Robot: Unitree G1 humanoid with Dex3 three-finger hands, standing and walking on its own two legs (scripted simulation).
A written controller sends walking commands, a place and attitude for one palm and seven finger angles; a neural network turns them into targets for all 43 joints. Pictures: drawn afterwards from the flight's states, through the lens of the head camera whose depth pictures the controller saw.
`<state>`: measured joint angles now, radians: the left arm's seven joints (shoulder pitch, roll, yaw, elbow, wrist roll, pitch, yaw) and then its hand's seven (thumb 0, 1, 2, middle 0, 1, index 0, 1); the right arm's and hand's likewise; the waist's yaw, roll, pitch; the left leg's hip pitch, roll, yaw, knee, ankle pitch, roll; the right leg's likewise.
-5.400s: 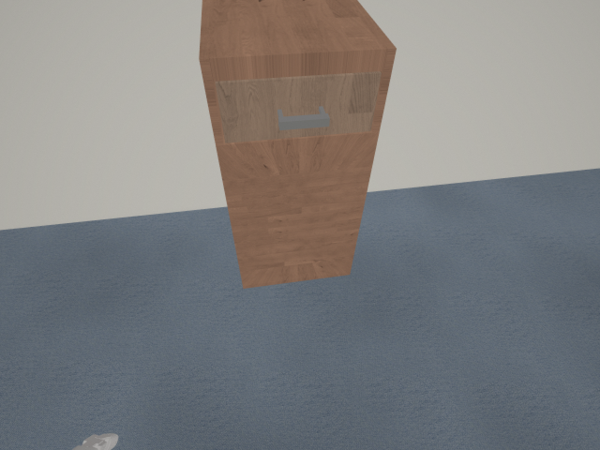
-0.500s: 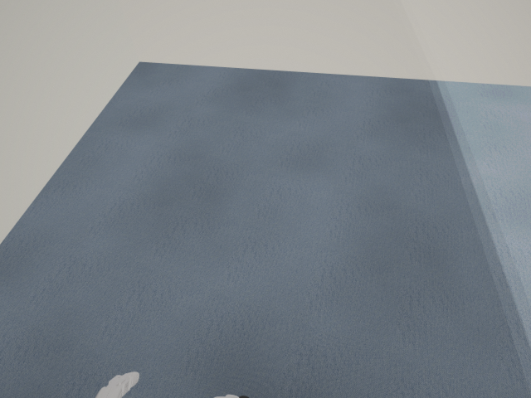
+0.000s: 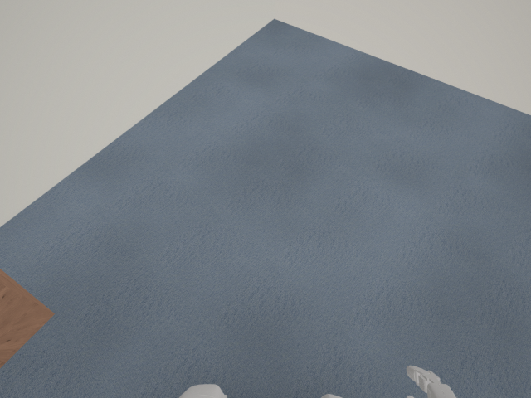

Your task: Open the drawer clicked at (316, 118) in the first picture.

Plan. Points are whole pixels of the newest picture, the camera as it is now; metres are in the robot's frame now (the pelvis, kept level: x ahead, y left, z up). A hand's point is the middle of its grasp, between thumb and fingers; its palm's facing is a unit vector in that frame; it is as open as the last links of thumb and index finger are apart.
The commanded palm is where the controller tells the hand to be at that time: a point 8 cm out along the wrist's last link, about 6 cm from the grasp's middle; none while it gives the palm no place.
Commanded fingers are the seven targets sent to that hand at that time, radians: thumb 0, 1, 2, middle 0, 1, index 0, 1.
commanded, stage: turn to face it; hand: left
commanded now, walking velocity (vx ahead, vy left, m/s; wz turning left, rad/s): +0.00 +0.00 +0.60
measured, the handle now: out of the picture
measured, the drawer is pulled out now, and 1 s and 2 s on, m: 0.00 0.00 0.00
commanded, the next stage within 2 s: take the last steps up to it in 1.56 s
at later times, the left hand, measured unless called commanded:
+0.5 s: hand out of the picture +0.09 +0.19 -0.12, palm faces +0.29 -0.91 -0.28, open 7.4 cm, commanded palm none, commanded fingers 0.00 0.90 0.90 -0.20 -0.30 -0.20 -0.30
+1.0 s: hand out of the picture -0.08 +0.23 -0.16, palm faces +0.61 -0.75 -0.26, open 7.4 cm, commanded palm none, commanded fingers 0.00 0.90 0.90 -0.20 -0.30 -0.20 -0.30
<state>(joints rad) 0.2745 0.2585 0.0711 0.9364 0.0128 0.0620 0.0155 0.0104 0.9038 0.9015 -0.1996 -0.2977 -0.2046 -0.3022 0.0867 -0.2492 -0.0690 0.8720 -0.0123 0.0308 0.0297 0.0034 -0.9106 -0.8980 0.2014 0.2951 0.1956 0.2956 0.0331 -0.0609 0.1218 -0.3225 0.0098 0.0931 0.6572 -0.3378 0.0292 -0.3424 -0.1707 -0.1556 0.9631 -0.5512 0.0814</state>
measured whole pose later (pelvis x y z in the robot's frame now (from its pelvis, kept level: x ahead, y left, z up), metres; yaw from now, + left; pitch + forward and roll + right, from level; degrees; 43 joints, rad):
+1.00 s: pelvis +0.01 +0.02 +0.01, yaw +35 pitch +0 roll -1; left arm 0.22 0.28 0.09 0.92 0.01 0.07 0.01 0.01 0.91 0.90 -0.19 -0.30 -0.20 -0.30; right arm 0.13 -0.23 -0.05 0.88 -0.02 0.02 0.01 0.00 -0.91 -0.90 0.20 0.30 0.20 0.30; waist 0.02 -0.04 0.10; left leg -0.28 -0.02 0.04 0.55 -0.28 0.05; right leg -0.48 -0.12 -0.06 1.16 -0.43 0.10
